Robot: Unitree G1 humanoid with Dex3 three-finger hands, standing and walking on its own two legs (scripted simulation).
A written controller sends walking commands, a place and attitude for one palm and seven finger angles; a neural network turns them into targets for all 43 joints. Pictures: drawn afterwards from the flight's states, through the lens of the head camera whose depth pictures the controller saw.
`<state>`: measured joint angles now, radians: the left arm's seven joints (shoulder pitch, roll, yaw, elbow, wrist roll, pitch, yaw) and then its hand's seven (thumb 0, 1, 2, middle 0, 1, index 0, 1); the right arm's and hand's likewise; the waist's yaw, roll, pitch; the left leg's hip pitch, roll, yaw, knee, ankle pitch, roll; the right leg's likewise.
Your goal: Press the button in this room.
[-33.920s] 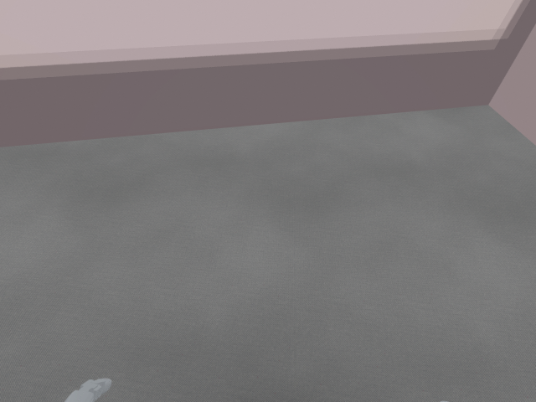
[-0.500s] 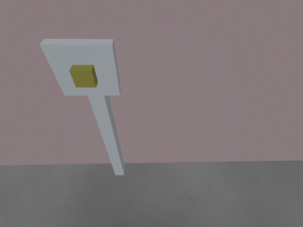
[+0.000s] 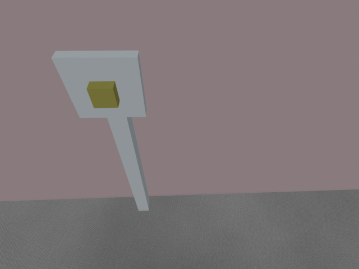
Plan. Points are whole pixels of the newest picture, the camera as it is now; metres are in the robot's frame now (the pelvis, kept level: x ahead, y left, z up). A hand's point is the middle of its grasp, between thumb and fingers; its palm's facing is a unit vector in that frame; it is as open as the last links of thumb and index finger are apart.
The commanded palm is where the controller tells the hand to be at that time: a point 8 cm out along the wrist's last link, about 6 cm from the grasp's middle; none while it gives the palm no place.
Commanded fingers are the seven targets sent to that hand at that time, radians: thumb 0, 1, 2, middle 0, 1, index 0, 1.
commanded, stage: come to a stop and stand still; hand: left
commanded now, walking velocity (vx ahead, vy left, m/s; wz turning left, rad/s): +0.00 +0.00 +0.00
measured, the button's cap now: (104, 94) +0.49 +0.23 +0.12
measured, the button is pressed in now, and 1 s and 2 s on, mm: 0 0 0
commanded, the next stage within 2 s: look again from close up in 0.08 s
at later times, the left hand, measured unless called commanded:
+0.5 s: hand out of the picture +0.03 +0.24 -0.17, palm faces +0.03 -0.95 -0.30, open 7.4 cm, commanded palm none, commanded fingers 0.00 0.90 0.90 -0.20 -0.30 -0.20 -0.30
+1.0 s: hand out of the picture -0.04 +0.24 -0.18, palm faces +0.01 -0.96 -0.28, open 7.4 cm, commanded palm none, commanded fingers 0.00 0.90 0.90 -0.20 -0.30 -0.20 -0.30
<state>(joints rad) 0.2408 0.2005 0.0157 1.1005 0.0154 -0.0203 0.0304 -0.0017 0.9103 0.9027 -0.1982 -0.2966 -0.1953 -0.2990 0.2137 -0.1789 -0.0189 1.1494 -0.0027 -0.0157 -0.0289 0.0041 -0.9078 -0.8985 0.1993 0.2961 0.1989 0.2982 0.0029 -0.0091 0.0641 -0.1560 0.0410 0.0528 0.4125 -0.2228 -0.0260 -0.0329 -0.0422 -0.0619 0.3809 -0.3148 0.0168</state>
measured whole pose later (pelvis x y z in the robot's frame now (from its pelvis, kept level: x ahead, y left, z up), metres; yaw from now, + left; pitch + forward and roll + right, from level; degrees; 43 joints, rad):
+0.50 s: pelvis -0.05 +0.01 -0.01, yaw +1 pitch -3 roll -1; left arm 0.20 0.29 0.02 0.97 0.02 0.00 0.01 0.00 0.91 0.90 -0.20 -0.30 -0.20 -0.30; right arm 0.17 -0.29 -0.02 0.97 -0.02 0.00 -0.01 0.01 -0.90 -0.90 0.20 0.30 0.20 0.30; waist 0.01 0.00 0.03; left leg -0.28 0.04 0.03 0.56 -0.23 0.00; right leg -0.15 -0.05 -0.07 0.54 -0.33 0.02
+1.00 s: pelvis -0.05 +0.02 -0.01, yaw +2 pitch -1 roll -1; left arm 0.27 0.29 0.00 1.06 0.02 0.02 0.01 0.00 0.91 0.90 -0.20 -0.30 -0.19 -0.30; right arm 0.24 -0.27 0.00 1.06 -0.02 0.03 0.01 0.01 -0.91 -0.90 0.20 0.30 0.20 0.30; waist 0.00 0.00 0.01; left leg -0.31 0.02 0.02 0.51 -0.20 0.00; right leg -0.17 -0.06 -0.09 0.49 -0.30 0.03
